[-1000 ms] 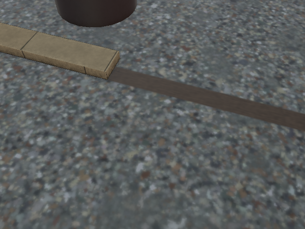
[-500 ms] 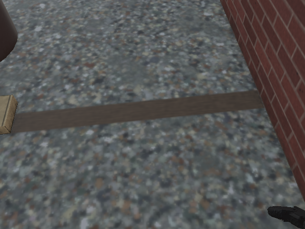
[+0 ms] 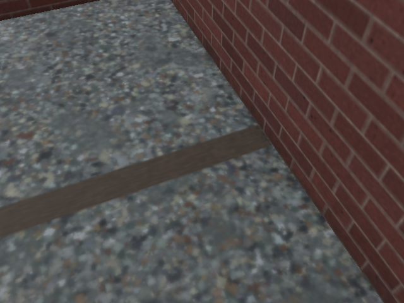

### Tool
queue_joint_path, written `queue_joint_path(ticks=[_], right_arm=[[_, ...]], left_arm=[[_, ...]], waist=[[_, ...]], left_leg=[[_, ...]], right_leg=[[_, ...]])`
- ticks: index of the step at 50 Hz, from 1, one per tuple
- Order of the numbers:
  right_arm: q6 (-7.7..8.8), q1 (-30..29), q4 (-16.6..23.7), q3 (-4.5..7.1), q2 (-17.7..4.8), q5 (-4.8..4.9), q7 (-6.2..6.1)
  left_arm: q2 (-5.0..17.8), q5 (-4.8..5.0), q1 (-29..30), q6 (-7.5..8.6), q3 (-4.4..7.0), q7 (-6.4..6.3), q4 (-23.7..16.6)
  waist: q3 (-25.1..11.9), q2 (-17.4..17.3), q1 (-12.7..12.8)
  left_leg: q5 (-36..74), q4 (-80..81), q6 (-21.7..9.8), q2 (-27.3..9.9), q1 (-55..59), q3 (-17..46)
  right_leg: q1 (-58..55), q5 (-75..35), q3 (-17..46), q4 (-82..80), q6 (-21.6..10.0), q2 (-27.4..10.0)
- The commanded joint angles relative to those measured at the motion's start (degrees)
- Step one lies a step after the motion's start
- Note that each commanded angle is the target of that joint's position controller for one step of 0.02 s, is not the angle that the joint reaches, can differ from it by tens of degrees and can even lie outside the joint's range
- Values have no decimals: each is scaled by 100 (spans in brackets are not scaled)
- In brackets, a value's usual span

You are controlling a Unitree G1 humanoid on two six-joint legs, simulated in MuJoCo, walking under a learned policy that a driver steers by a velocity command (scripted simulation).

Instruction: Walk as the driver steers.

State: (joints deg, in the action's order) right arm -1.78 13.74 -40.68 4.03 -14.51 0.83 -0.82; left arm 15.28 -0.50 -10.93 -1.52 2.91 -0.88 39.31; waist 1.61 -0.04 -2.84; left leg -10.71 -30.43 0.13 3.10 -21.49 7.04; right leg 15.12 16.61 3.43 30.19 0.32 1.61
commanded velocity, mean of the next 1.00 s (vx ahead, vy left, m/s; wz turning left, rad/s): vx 0.21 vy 0.00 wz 0.54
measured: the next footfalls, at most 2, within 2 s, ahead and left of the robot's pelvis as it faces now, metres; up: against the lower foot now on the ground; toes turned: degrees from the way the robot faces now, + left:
left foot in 0.36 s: +0.05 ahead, +0.16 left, +0.00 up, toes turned +20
right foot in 0.88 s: +0.23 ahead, +0.03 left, +0.00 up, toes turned +42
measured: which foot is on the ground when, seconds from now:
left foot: down 0.00-0.00, up 0.02-0.34, down 0.36-0.88, up 0.90-1.00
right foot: down 0.00-0.36, up 0.38-0.86, down 0.88-1.00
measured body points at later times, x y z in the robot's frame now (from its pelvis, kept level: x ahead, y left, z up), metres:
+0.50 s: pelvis +0.03 +0.06 +0.00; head +0.07 +0.11 +0.45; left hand +0.07 +0.39 -0.11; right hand +0.29 -0.15 -0.07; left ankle +0.01 +0.15 -0.73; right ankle +0.04 -0.10 -0.64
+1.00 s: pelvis +0.19 +0.11 +0.01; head +0.21 +0.09 +0.46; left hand +0.04 +0.35 -0.10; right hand +0.47 -0.01 -0.09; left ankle +0.07 +0.18 -0.67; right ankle +0.20 +0.00 -0.73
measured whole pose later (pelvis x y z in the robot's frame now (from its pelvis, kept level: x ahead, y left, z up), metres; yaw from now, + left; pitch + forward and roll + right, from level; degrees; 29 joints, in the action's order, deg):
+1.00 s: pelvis +0.19 +0.11 +0.01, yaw +33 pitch +3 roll +1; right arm 2.2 11.9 -36.5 1.9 -17.3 -3.8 1.5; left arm 16.5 -1.5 -23.6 3.0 3.3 2.7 47.1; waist -2.7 -2.8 3.9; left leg -20.2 -57.7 -2.0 2.6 -25.4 3.2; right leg 11.7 18.0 6.5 26.9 -3.9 4.7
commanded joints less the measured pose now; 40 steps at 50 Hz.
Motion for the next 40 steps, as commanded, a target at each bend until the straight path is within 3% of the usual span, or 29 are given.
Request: queue_joint_path(ticks=[1,2,3,4,6,8,10,12,15,17,18,19,20,21,22,23,24,25,27,29,30,31,32,33,36,40], right_arm=[[264,-701,876,174,-665,151,42],[292,-542,822,290,-999,91,38],[247,-360,707,391,-1167,69,27],[141,-29,567,406,-1069,60,-12],[-92,119,557,321,-797,79,-46],[-125,-168,785,218,-571,58,12],[-101,-433,997,155,-491,85,159],[-58,-561,1163,119,-489,68,247],[-70,-398,1213,230,-760,83,300],[-128,-6,1080,343,-855,88,268],[-134,508,945,524,-1237,64,179],[-92,657,1063,722,-2205,62,92],[62,768,1198,628,-2064,-181,192],[172,583,1165,536,-1818,-200,221],[208,341,1100,480,-1616,-62,164],[157,11,1132,421,-1445,76,99],[86,-340,1210,378,-1383,120,22],[28,-514,1286,374,-1408,67,-31],[-26,-506,1285,393,-1473,30,-105],[-50,-439,1236,411,-1535,65,-156],[-66,-466,1228,413,-1551,71,-173],[-74,-392,1195,403,-1524,99,-190],[-52,-318,1175,388,-1526,118,-183],[-15,-317,1151,368,-1544,108,-165],[131,-40,962,279,-1425,76,-106],[317,45,844,138,-1256,-7,27]], left_arm=[[1579,-228,-807,49,505,-111,-92],[1308,-291,-381,96,421,-123,-282],[1002,-253,-77,142,333,-162,-390],[821,-158,278,169,277,-186,-453],[600,76,483,201,234,-196,-427],[735,41,250,107,297,-226,-253],[861,-9,218,27,349,-197,-226],[1039,25,179,-12,412,-155,-179],[1196,199,322,44,489,-117,-147],[1081,330,412,107,482,-62,-91],[915,253,100,162,472,-21,-7],[498,-81,205,208,337,7,-385],[672,-127,803,295,310,32,-588],[840,4,1130,328,339,28,-616],[815,21,1137,341,334,-13,-593],[855,-27,1004,325,350,-68,-479],[912,-39,891,297,378,-85,-423],[872,-34,809,287,369,-54,-359],[719,-1,700,283,318,8,-259],[633,-3,808,270,278,20,-255],[623,-1,849,261,269,23,-260],[651,18,839,273,265,52,-247],[700,64,891,307,277,99,-271],[767,109,921,351,297,141,-284],[807,126,1097,584,298,209,-341],[723,198,864,790,223,254,-280]], waist=[[-533,1398,516],[-510,1375,511],[-479,1141,398],[-488,937,198],[-300,865,188],[-266,881,331],[-412,899,442],[-431,977,497],[-481,997,336],[-543,691,61],[-786,-182,-115],[-814,-2323,96],[-1651,-1928,-296],[-1418,-1181,-300],[-1075,-793,-95],[-880,-423,99],[-811,-428,301],[-816,-492,378],[-901,-411,391],[-868,-440,328],[-834,-516,320],[-919,-535,285],[-839,-676,221],[-688,-887,189],[-483,-1083,-27],[-176,-1087,-49]], left_leg=[[-1600,-728,-84,85,-1478,11],[-2137,-2052,126,-47,-1552,-91],[-2139,-3028,219,-102,-1698,-88],[-1932,-3508,312,-179,-1765,-106],[-1308,-3600,468,-412,-2109,-203],[-949,-3188,580,-530,-2050,-530],[-760,-2595,538,-645,-1671,-728],[-945,-2006,353,-656,-1208,-942],[-905,-1285,60,-564,-592,-1095],[-149,-247,-231,-299,302,-1275],[1215,290,-506,-294,1478,-785],[4102,363,-1474,-1807,2820,1890],[3569,793,-2400,-2408,2972,3088],[3148,874,-2225,-2261,2888,2584],[2783,832,-1890,-1933,2581,2155],[2525,823,-1607,-1692,2290,1853],[2435,851,-1440,-1497,1867,1609],[2498,872,-1377,-1343,1581,1507],[2257,892,-1341,-1203,1461,1484],[1733,891,-1288,-1103,1352,1637],[1425,878,-1244,-1047,1268,1724],[105,1043,-1231,-973,1142,1867],[-1334,1278,-1240,-952,992,2124],[-2047,1428,-1245,-1008,935,2284],[-2305,1416,-1267,-1115,960,2401],[-2458,1399,-1265,-1249,721,2148]], right_leg=[[-1139,-676,1684,-1102,-1126,-1920],[-930,-1466,1947,-1250,-1519,-2404],[-894,-2206,1664,-1189,-1523,-2337],[-916,-2544,1166,-1067,-1312,-2061],[-1062,-2904,451,-944,-1067,-1775],[-1126,-2834,54,-922,-1034,-1667],[-1137,-2637,-222,-831,-1063,-1708],[-997,-2577,-387,-798,-1039,-1831],[-990,-2531,-447,-584,-896,-2093],[-740,-2449,-888,196,-533,-1954],[-18,-2033,-1345,1521,-134,-1517],[2247,1773,-1461,3642,484,-484],[2986,2497,-63,4563,497,34],[3112,2155,249,4705,360,-127],[3124,1666,311,4372,245,-221],[3020,1213,353,3941,235,-324],[2640,857,368,3547,251,-330],[2324,590,295,3372,299,-195],[2070,264,282,2790,390,8],[1938,59,365,2183,452,139],[1868,-38,409,1952,465,185],[1735,-188,429,1724,450,206],[1664,-262,457,1471,415,212],[1718,-271,432,1260,380,180],[1499,-274,344,787,271,28],[855,-191,-154,360,-52,-173]])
